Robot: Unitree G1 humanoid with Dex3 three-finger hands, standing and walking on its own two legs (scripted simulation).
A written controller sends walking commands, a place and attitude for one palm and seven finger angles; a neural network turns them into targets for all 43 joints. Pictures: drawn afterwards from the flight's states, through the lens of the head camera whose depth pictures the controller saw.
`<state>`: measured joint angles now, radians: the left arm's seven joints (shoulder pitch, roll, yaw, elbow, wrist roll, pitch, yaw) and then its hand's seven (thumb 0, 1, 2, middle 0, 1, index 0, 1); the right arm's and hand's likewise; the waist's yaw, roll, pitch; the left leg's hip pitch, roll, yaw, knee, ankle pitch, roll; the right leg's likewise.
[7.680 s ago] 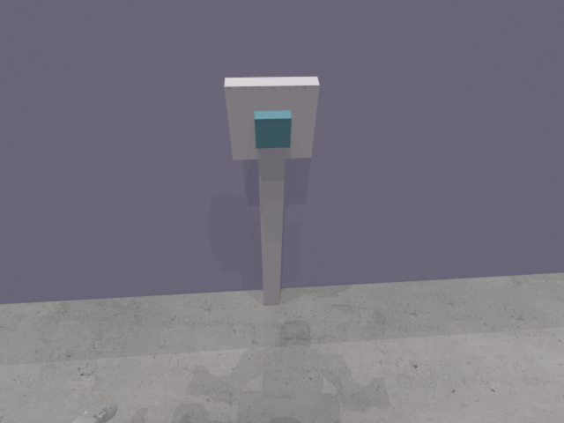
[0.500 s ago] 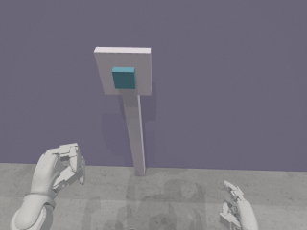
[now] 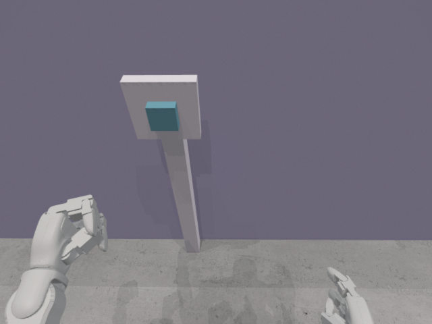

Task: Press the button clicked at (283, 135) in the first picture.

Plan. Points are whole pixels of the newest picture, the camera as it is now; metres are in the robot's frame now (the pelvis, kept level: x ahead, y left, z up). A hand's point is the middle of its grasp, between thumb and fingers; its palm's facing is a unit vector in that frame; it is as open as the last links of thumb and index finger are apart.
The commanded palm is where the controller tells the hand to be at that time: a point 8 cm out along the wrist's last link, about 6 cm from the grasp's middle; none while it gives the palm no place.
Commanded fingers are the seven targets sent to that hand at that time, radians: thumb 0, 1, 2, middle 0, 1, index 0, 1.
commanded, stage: raise the hand and make a fist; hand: left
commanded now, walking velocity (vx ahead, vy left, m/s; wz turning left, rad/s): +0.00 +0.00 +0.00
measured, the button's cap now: (163, 115) +0.53 +0.17 +0.10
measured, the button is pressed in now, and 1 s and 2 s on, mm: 0 0 0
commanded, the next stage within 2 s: aim a knuckle at the button in 0.06 s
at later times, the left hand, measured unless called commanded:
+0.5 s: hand (125, 207) +0.29 +0.19 +0.09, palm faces +0.03 -1.00 -0.02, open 3.1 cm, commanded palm +0.26 +0.24 +0.10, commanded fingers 0.00 0.90 0.90 -1.30 -1.50 -1.30 -1.50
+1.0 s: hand (153, 173) +0.38 +0.16 +0.08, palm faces +0.04 -1.00 -0.01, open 3.1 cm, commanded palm +0.35 +0.22 +0.08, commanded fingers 0.00 0.90 0.90 -1.30 -1.50 -1.30 -1.50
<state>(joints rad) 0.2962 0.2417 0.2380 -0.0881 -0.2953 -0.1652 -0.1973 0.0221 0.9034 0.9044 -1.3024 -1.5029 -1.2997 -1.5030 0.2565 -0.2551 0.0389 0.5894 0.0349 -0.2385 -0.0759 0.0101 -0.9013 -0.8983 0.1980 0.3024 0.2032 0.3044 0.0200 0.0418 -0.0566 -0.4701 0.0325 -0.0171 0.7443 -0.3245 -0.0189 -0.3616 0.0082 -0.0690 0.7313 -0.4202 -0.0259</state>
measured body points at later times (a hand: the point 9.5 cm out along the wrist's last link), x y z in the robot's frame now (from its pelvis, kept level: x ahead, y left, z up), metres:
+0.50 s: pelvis +0.00 +0.00 +0.00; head +0.02 -0.01 +0.45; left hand +0.28 +0.24 +0.09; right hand +0.17 -0.23 -0.08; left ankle +0.04 +0.13 -0.71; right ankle -0.02 -0.10 -0.71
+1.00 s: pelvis +0.01 +0.01 +0.00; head +0.04 +0.00 +0.44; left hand +0.37 +0.21 +0.08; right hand +0.14 -0.24 -0.11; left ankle +0.04 +0.13 -0.71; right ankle -0.02 -0.10 -0.71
